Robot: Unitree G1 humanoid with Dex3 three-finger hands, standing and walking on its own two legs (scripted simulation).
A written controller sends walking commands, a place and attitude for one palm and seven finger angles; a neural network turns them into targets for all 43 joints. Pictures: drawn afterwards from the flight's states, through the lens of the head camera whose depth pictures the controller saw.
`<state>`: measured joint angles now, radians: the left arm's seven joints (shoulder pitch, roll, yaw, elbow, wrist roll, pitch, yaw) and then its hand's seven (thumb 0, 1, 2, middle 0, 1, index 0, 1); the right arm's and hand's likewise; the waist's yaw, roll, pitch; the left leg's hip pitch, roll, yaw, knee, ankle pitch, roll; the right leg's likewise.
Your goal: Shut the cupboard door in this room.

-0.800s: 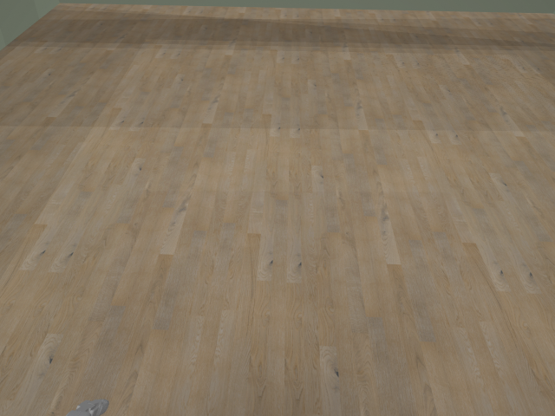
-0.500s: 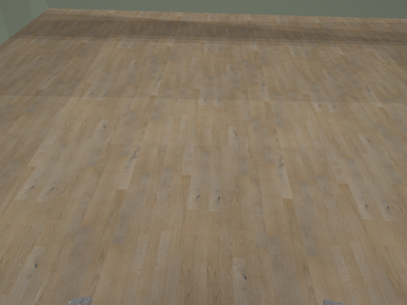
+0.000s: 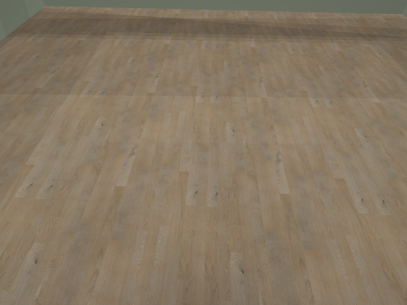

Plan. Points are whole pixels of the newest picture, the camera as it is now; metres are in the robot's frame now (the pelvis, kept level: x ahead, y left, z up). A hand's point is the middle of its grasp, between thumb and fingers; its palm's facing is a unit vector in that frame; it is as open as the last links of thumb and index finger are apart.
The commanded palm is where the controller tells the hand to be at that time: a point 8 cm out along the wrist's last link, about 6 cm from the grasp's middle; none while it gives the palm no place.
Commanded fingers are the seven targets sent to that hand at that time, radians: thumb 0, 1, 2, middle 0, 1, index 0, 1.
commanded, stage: stand and wait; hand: left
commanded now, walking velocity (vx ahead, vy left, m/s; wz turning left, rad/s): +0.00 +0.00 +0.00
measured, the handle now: out of the picture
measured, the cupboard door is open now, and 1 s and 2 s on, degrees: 86 86 86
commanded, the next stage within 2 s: turn or walk to find it in 0.10 s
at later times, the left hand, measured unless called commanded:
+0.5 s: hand out of the picture +0.03 +0.22 -0.19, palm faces +0.07 -0.97 -0.25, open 7.4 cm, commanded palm none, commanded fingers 0.00 0.90 0.90 -0.20 -0.30 -0.20 -0.30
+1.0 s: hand out of the picture -0.05 +0.17 -0.16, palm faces +0.33 -0.90 -0.29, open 7.4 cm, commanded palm none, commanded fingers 0.00 0.90 0.90 -0.20 -0.30 -0.20 -0.30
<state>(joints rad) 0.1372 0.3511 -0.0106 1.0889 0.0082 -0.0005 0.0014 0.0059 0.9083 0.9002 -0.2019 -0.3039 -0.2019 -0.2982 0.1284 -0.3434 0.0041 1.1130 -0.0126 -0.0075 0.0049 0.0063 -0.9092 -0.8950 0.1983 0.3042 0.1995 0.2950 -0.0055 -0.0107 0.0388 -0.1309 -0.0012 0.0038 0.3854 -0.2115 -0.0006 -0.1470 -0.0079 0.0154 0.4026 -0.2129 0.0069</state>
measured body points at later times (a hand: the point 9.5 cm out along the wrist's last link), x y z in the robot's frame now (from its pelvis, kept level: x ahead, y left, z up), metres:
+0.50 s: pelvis -0.02 +0.01 -0.02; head +0.00 +0.03 +0.43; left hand +0.03 +0.27 -0.17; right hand +0.06 -0.24 -0.16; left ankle +0.00 +0.12 -0.74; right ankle +0.00 -0.12 -0.74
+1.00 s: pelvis -0.04 -0.04 -0.01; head -0.02 -0.05 +0.44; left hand -0.06 +0.22 -0.14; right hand +0.09 -0.28 -0.16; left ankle -0.10 +0.10 -0.66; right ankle -0.03 -0.14 -0.74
